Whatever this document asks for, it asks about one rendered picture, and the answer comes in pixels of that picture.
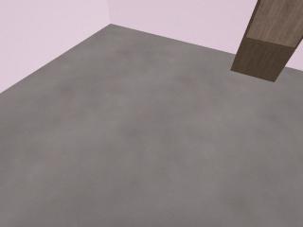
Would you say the cupboard door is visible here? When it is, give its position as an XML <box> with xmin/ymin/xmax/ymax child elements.
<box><xmin>246</xmin><ymin>0</ymin><xmax>303</xmax><ymax>48</ymax></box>

